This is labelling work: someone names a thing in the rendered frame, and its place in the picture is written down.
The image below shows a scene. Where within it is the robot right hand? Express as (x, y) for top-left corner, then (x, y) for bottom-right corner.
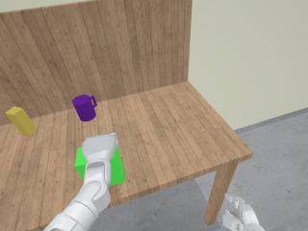
(222, 192), (260, 231)

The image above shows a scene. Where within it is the robot left forearm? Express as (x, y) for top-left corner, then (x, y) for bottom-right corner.
(43, 158), (112, 231)

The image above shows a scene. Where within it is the robot left hand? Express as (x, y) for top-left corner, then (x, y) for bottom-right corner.
(82, 132), (118, 177)

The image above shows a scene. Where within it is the sponge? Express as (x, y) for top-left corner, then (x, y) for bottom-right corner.
(74, 145), (124, 186)

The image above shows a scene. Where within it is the table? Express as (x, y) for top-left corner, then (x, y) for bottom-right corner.
(0, 0), (254, 231)

